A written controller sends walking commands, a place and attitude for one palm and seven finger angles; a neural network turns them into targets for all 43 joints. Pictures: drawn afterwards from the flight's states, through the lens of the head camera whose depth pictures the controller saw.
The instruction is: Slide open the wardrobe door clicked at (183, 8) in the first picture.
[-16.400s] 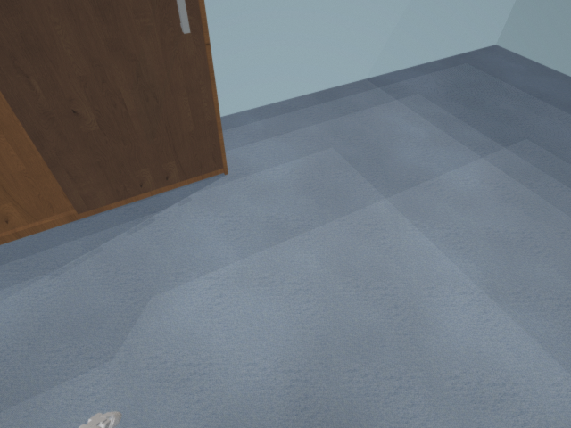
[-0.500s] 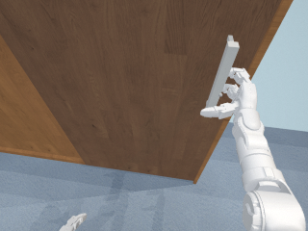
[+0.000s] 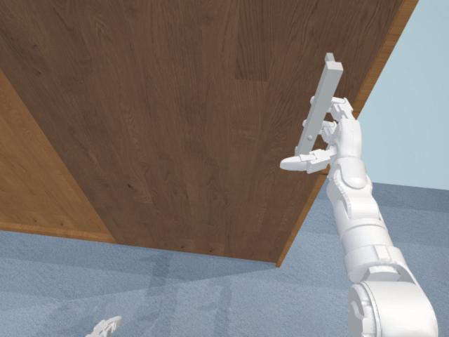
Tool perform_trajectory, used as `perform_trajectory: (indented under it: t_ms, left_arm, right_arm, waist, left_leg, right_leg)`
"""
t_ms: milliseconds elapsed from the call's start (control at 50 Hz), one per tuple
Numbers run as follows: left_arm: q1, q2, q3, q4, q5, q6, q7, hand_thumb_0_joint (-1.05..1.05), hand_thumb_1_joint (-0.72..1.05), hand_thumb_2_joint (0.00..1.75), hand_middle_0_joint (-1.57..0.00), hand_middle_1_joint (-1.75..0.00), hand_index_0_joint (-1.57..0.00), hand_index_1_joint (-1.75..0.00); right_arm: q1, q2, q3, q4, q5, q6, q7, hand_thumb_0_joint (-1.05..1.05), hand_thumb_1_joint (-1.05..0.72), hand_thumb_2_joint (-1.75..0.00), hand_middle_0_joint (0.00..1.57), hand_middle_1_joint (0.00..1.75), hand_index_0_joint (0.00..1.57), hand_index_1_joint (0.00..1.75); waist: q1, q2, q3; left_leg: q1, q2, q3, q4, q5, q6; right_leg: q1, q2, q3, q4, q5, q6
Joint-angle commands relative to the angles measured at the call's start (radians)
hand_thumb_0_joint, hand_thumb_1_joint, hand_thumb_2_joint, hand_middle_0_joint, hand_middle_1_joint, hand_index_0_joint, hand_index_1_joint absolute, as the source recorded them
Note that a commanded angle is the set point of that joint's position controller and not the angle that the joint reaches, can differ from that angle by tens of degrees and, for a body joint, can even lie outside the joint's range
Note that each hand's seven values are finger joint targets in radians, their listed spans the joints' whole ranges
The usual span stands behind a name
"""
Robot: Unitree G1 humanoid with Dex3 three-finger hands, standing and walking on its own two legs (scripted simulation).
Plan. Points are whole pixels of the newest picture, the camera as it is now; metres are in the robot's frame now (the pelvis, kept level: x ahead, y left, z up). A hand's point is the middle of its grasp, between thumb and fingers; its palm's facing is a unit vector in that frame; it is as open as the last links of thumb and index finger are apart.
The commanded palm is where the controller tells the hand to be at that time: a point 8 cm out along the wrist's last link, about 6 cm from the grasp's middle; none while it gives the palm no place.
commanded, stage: slide the fingers in behind the handle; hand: right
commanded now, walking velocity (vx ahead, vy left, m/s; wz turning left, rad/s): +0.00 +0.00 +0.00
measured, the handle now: (311, 118) +0.51 -0.11 +0.13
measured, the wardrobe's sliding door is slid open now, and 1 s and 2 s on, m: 0.00 0.00 0.00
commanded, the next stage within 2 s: grip the handle and tug to test in 0.42 s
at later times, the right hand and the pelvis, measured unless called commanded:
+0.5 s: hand (311, 138) +0.44 -0.10 +0.13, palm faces +0.00 +1.00 +0.02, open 14.1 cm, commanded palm +0.41 -0.15 +0.14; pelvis +0.00 -0.01 +0.00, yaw +1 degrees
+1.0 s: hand (311, 137) +0.45 -0.10 +0.13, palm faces +0.02 +1.00 +0.01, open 9.3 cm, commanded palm +0.41 -0.14 +0.14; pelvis +0.01 -0.01 +0.00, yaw +1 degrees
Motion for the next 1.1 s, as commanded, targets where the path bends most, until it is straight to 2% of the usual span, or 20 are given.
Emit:
perform_trajectory:
  t_ms: [0, 60, 80, 120, 180, 260, 280, 360, 400, 420, 500, 540, 580, 660, 760, 860, 920, 1020, 1060, 1080]
  left_arm:
    - [0.002, 0.125, 0.048, -0.11, -0.007, -0.036, 0.013, 0.0, 0.9, 0.9, -0.2, -0.3, -0.2, -0.3]
    - [-0.001, 0.123, 0.043, -0.106, -0.009, -0.034, 0.017, 0.0, 0.9, 0.9, -0.2, -0.3, -0.2, -0.3]
    - [0.002, 0.129, 0.045, -0.106, -0.01, -0.032, 0.019, 0.0, 0.9, 0.9, -0.2, -0.3, -0.2, -0.3]
    - [-0.009, 0.121, 0.044, -0.115, -0.01, -0.033, 0.019, 0.0, 0.9, 0.9, -0.2, -0.3, -0.2, -0.3]
    - [0.002, 0.127, 0.043, -0.11, -0.008, -0.027, 0.021, 0.0, 0.9, 0.9, -0.2, -0.3, -0.2, -0.3]
    - [-0.008, 0.123, 0.042, -0.117, -0.009, -0.023, 0.022, 0.0, 0.9, 0.9, -0.2, -0.3, -0.2, -0.3]
    - [0.0, 0.126, 0.042, -0.118, -0.008, -0.021, 0.023, 0.0, 0.9, 0.9, -0.2, -0.3, -0.2, -0.3]
    - [-0.006, 0.125, 0.044, -0.12, -0.009, -0.016, 0.024, 0.0, 0.9, 0.9, -0.2, -0.3, -0.2, -0.3]
    - [-0.006, 0.123, 0.045, -0.123, -0.008, -0.017, 0.021, 0.0, 0.9, 0.9, -0.2, -0.3, -0.2, -0.3]
    - [-0.015, 0.118, 0.044, -0.128, -0.009, -0.019, 0.018, 0.0, 0.9, 0.9, -0.2, -0.3, -0.2, -0.3]
    - [-0.007, 0.124, 0.049, -0.119, -0.008, -0.02, 0.018, 0.0, 0.9, 0.9, -0.2, -0.3, -0.2, -0.3]
    - [-0.007, 0.122, 0.05, -0.114, -0.009, -0.021, 0.017, 0.0, 0.9, 0.9, -0.2, -0.3, -0.2, -0.3]
    - [0.006, 0.129, 0.052, -0.11, -0.003, -0.021, 0.019, 0.0, 0.9, 0.9, -0.2, -0.3, -0.2, -0.3]
    - [-0.003, 0.12, 0.052, -0.108, -0.006, -0.025, 0.014, 0.0, 0.9, 0.9, -0.2, -0.3, -0.2, -0.3]
    - [-0.005, 0.122, 0.05, -0.106, -0.004, -0.025, 0.017, 0.0, 0.9, 0.9, -0.2, -0.3, -0.2, -0.3]
    - [-0.005, 0.122, 0.05, -0.11, -0.004, -0.024, 0.017, 0.0, 0.9, 0.9, -0.2, -0.3, -0.2, -0.3]
    - [-0.009, 0.119, 0.053, -0.117, -0.004, -0.027, 0.013, 0.0, 0.9, 0.9, -0.2, -0.3, -0.2, -0.3]
    - [-0.009, 0.123, 0.055, -0.118, -0.004, -0.025, 0.013, 0.0, 0.9, 0.9, -0.2, -0.3, -0.2, -0.3]
    - [-0.009, 0.119, 0.056, -0.117, -0.004, -0.025, 0.012, 0.0, 0.9, 0.9, -0.2, -0.3, -0.2, -0.3]
    - [-0.002, 0.125, 0.057, -0.117, -0.002, -0.023, 0.013, 0.0, 0.9, 0.9, -0.2, -0.3, -0.2, -0.3]
  right_arm:
    - [-0.454, -0.079, 0.004, -0.246, -0.001, -0.082, 0.039, 0.0, 0.5, -0.3, 0.3, 1.2, 0.3, 1.2]
    - [-0.487, -0.081, 0.006, -0.217, 0.005, -0.074, 0.049, 0.0, 0.5, -0.3, 0.3, 1.2, 0.3, 1.2]
    - [-0.471, -0.115, -0.022, -0.21, 0.004, -0.076, 0.048, 0.0, 0.5, -0.3, 0.3, 1.2, 0.3, 1.2]
    - [-0.459, -0.096, -0.012, -0.229, 0.004, -0.079, 0.05, 0.0, 0.5, -0.3, 0.3, 1.2, 0.3, 1.2]
    - [-0.444, -0.129, -0.038, -0.199, 0.004, -0.077, 0.05, 0.0, 0.5, -0.3, 0.3, 1.2, 0.3, 1.2]
    - [-0.43, -0.143, -0.054, -0.219, 0.005, -0.078, 0.053, 0.0, 0.5, -0.3, 0.3, 1.2, 0.3, 1.2]
    - [-0.427, -0.129, -0.044, -0.206, 0.007, -0.075, 0.054, 0.0, 0.5, -0.3, 0.3, 1.2, 0.3, 1.2]
    - [-0.434, -0.161, -0.072, -0.227, 0.002, -0.074, 0.049, 0.0, 0.5, -0.3, 0.3, 1.2, 0.3, 1.2]
    - [-0.425, -0.152, -0.067, -0.25, 0.001, -0.077, 0.047, 0.0, 0.5, -0.3, 0.3, 1.2, 0.3, 1.2]
    - [-0.436, -0.095, -0.013, -0.277, 0.001, -0.08, 0.05, 0.0, 0.5, -0.3, 0.3, 1.2, 0.3, 1.2]
    - [-0.43, -0.104, -0.024, -0.266, -0.004, -0.081, 0.037, 0.0, 0.5, -0.3, 0.3, 1.2, 0.3, 1.2]
    - [-0.461, -0.075, 0.004, -0.27, -0.005, -0.078, 0.032, 0.0, 0.41, -0.34, 0.31, 1.21, 0.31, 1.21]
    - [-0.454, -0.105, -0.023, -0.268, -0.008, -0.078, 0.024, 0.0, 0.31, -0.38, 0.32, 1.23, 0.32, 1.23]
    - [-0.443, -0.045, 0.021, -0.287, -0.007, -0.071, 0.024, 0.0, 0.13, -0.46, 0.34, 1.25, 0.34, 1.25]
    - [-0.464, -0.056, 0.017, -0.275, -0.008, -0.067, 0.022, 0.0, -0.11, -0.56, 0.36, 1.29, 0.36, 1.29]
    - [-0.409, -0.085, -0.016, -0.293, -0.005, -0.07, 0.026, 0.0, -0.34, -0.66, 0.39, 1.32, 0.39, 1.32]
    - [-0.406, -0.047, 0.021, -0.338, -0.004, -0.072, 0.031, 0.0, -0.48, -0.72, 0.41, 1.34, 0.41, 1.34]
    - [-0.386, -0.041, 0.031, -0.337, -0.005, -0.061, 0.029, 0.0, -0.71, -0.82, 0.43, 1.37, 0.43, 1.37]
    - [-0.384, -0.034, 0.036, -0.346, -0.009, -0.057, 0.028, 0.0, -0.81, -0.86, 0.44, 1.39, 0.44, 1.39]
    - [-0.385, -0.043, 0.035, -0.351, -0.012, -0.057, 0.024, 0.0, -0.85, -0.88, 0.44, 1.39, 0.44, 1.39]
  waist:
    - [0.013, 0.052, -0.352]
    - [0.025, 0.059, -0.305]
    - [0.017, 0.078, -0.304]
    - [0.012, 0.036, -0.324]
    - [0.012, 0.078, -0.309]
    - [0.001, 0.048, -0.332]
    - [0.009, 0.087, -0.323]
    - [0.001, 0.049, -0.332]
    - [-0.002, 0.038, -0.346]
    - [0.006, 0.006, -0.345]
    - [0.009, 0.034, -0.332]
    - [0.023, 0.036, -0.319]
    - [0.015, 0.068, -0.338]
    - [0.014, 0.018, -0.35]
    - [0.023, 0.05, -0.324]
    - [0.0, 0.033, -0.358]
    - [0.005, 0.008, -0.368]
    - [0.008, 0.04, -0.342]
    - [0.005, 0.012, -0.352]
    - [0.008, 0.045, -0.358]
  left_leg:
    - [0.085, -0.011, -0.054, -0.066, 0.448, -0.022]
    - [0.078, -0.01, -0.057, -0.081, 0.427, -0.024]
    - [0.089, -0.01, -0.057, -0.082, 0.42, -0.024]
    - [0.089, -0.008, -0.06, -0.078, 0.44, -0.024]
    - [0.103, -0.008, -0.057, -0.081, 0.438, -0.025]
    - [0.117, -0.006, -0.063, -0.078, 0.462, -0.025]
    - [0.118, -0.008, -0.057, -0.079, 0.458, -0.026]
    - [0.116, -0.008, -0.059, -0.077, 0.459, -0.023]
    - [0.113, -0.009, -0.056, -0.074, 0.466, -0.021]
    - [0.098, -0.011, -0.054, -0.072, 0.458, -0.02]
    - [0.068, -0.017, -0.043, -0.071, 0.429, -0.016]
    - [0.049, -0.018, -0.042, -0.075, 0.412, -0.018]
    - [0.071, -0.018, -0.039, -0.071, 0.418, -0.016]
    - [0.044, -0.02, -0.035, -0.064, 0.429, -0.015]
    - [0.049, -0.02, -0.039, -0.075, 0.411, -0.017]
    - [0.085, -0.018, -0.04, -0.067, 0.453, -0.013]
    - [0.077, -0.02, -0.037, -0.061, 0.475, -0.014]
    - [0.076, -0.021, -0.037, -0.068, 0.471, -0.017]
    - [0.07, -0.021, -0.037, -0.066, 0.475, -0.015]
    - [0.086, -0.02, -0.032, -0.066, 0.477, -0.015]
  right_leg:
    - [0.234, 0.033, 0.033, -0.03, 0.304, -0.035]
    - [0.207, 0.037, 0.03, -0.037, 0.262, -0.037]
    - [0.199, 0.035, 0.032, -0.039, 0.259, -0.039]
    - [0.216, 0.039, 0.025, -0.037, 0.274, -0.038]
    - [0.195, 0.038, 0.028, -0.04, 0.272, -0.039]
    - [0.2, 0.039, 0.021, -0.042, 0.283, -0.037]
    - [0.195, 0.038, 0.026, -0.042, 0.285, -0.04]
    - [0.208, 0.035, 0.023, -0.046, 0.295, -0.037]
    - [0.225, 0.033, 0.025, -0.041, 0.318, -0.036]
    - [0.24, 0.032, 0.024, -0.042, 0.32, -0.034]
    - [0.262, 0.021, 0.039, -0.039, 0.337, -0.031]
    - [0.263, 0.021, 0.04, -0.04, 0.321, -0.03]
    - [0.261, 0.019, 0.046, -0.042, 0.337, -0.03]
    - [0.303, 0.014, 0.047, -0.035, 0.378, -0.023]
    - [0.273, 0.018, 0.046, -0.042, 0.335, -0.028]
    - [0.279, 0.019, 0.038, -0.04, 0.376, -0.026]
    - [0.307, 0.015, 0.041, -0.035, 0.424, -0.025]
    - [0.294, 0.014, 0.041, -0.038, 0.414, -0.027]
    - [0.309, 0.014, 0.041, -0.035, 0.422, -0.025]
    - [0.305, 0.014, 0.045, -0.035, 0.433, -0.027]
